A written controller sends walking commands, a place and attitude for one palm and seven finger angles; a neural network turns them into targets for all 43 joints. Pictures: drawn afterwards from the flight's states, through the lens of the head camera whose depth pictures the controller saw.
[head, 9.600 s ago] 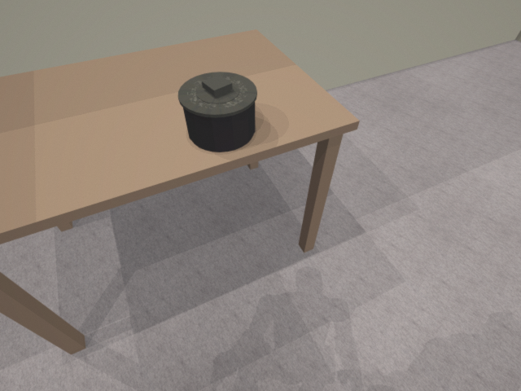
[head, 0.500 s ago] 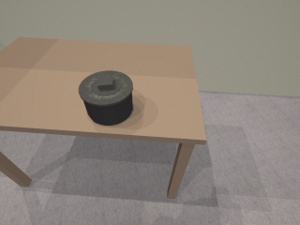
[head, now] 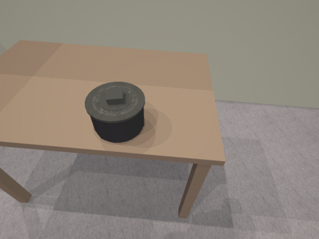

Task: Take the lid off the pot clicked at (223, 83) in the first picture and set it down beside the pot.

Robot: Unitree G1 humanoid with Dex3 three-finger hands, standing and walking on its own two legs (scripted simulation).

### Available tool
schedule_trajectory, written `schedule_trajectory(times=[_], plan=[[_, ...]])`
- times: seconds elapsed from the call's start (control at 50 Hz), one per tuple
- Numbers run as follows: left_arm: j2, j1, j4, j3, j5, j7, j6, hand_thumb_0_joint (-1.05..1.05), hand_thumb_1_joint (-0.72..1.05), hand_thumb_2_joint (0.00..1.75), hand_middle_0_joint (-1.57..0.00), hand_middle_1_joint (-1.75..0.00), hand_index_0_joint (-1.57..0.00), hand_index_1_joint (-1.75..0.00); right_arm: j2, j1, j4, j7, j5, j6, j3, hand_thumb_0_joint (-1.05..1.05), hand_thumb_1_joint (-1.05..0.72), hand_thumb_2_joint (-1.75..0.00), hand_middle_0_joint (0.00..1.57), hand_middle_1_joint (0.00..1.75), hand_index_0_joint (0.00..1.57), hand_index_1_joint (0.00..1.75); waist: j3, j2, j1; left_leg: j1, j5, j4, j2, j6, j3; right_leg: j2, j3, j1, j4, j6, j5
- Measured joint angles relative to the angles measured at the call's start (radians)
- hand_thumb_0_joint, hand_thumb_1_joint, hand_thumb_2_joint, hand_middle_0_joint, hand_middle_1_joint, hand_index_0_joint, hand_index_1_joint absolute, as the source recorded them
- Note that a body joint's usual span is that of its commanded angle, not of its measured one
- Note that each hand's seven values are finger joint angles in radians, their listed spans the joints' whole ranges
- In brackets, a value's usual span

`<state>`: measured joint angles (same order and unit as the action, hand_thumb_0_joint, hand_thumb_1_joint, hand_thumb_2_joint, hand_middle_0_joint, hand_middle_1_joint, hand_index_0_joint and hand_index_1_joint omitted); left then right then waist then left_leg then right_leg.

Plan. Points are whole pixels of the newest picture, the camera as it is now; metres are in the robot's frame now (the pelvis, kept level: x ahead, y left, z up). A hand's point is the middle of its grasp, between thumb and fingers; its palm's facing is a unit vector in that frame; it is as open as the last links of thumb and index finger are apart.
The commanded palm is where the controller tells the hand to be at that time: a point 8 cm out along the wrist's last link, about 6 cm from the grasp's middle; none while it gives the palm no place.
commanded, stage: look again from close up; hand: left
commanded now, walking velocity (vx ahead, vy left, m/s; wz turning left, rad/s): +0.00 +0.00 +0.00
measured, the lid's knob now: (114, 95) +0.51 +0.18 +0.07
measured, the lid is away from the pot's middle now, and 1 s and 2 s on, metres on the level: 0.00 0.00 0.00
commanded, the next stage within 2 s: lift the closed hand beside the body in 0.58 s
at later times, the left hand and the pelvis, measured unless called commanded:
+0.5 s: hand out of the picture +0.00 +0.17 -0.18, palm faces +0.03 -0.98 -0.18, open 7.4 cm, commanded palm none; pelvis +0.01 +0.00 +0.00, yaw +0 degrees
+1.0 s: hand out of the picture +0.13 +0.18 -0.05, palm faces +0.11 -0.97 -0.23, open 5.4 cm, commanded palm +0.08 +0.24 -0.04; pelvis -0.02 +0.00 +0.00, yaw +1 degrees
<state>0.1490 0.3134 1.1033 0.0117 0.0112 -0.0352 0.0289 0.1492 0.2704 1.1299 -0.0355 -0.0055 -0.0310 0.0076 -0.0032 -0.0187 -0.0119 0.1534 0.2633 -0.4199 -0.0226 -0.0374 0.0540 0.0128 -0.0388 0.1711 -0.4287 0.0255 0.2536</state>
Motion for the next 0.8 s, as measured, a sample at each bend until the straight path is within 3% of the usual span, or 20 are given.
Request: schedule_trajectory(times=[0.7,0.74,0.8], plan=[[-0.012,0.017,0.019,0.004,0.004,-0.007,0.0,0.0,0.91,0.9,-0.2,-0.3,-0.2,-0.3,-0.022,0.034,0.02,0.004,0.002,0.002,0.011,0.0,-0.91,-0.9,0.2,0.29,0.2,0.3,0.013,0.015,0.003,-0.018,-0.001,0.011,-0.001,-0.002,0.005,-0.001,0.005,-0.021,0.017,-0.006,-0.002],[-0.002,0.078,-0.257,0.018,-0.039,-0.04,-0.061,0.02,0.93,0.9,-0.21,-0.3,-0.21,-0.3,0.0,0.068,-0.065,-0.002,0.023,-0.036,0.016,0.02,-0.92,-0.9,0.2,0.3,0.2,0.3,0.046,0.031,-0.009,0.0,0.011,-0.026,0.001,-0.001,-0.004,0.0,-0.005,-0.014,0.001,-0.005,-0.002],[0.048,0.121,-0.617,0.041,-0.053,-0.096,-0.08,0.03,0.96,0.9,-0.24,-0.34,-0.24,-0.34,0.053,0.1,-0.155,-0.018,0.053,-0.141,0.017,0.03,-0.93,-0.9,0.2,0.3,0.2,0.3,0.044,0.059,-0.027,0.0,-0.002,-0.018,-0.014,-0.005,-0.018,-0.015,-0.018,-0.014,-0.006,-0.007,-0.001]])
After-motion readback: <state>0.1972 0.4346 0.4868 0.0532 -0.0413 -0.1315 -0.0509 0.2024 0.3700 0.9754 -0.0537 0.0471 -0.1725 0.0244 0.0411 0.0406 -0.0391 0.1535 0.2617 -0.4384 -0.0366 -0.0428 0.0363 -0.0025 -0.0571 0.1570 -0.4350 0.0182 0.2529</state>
